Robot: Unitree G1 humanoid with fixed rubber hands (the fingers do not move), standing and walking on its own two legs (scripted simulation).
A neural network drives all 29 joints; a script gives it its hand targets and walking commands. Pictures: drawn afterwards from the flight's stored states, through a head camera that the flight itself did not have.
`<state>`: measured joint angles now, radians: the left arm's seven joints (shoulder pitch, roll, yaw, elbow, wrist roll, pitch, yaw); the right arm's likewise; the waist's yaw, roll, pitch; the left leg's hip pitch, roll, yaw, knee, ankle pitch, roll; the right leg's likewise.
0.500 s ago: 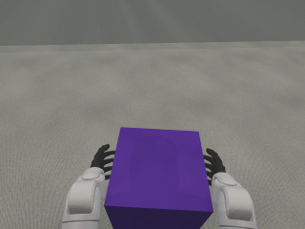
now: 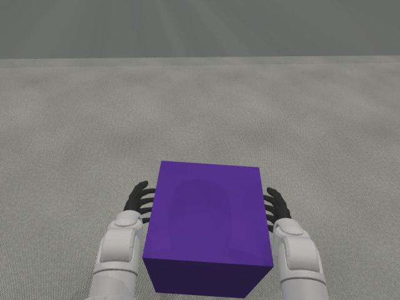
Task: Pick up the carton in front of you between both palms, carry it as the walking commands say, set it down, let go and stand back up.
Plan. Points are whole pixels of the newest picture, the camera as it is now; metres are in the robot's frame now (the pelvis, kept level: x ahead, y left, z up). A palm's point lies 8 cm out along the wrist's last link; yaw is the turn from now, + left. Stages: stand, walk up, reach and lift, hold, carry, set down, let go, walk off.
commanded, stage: carry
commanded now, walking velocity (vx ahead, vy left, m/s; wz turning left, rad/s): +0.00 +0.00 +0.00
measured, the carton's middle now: (204, 233) +0.29 +0.00 -0.03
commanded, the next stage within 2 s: none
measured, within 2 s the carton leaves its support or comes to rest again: neither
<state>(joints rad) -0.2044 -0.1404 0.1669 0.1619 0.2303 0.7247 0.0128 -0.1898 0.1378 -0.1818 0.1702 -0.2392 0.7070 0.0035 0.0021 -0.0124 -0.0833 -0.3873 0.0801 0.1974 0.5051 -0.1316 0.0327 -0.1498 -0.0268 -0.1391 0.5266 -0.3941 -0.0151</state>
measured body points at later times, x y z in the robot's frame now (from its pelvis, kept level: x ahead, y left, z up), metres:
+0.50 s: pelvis +0.01 +0.00 +0.00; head -0.02 +0.01 +0.45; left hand +0.30 +0.15 +0.03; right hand +0.30 -0.16 +0.03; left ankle +0.08 +0.11 -0.72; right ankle -0.07 -0.09 -0.73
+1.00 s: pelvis +0.20 -0.03 +0.00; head +0.20 -0.04 +0.45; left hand +0.50 +0.12 +0.03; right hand +0.50 -0.18 +0.02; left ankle +0.08 +0.10 -0.72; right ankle +0.27 -0.14 -0.73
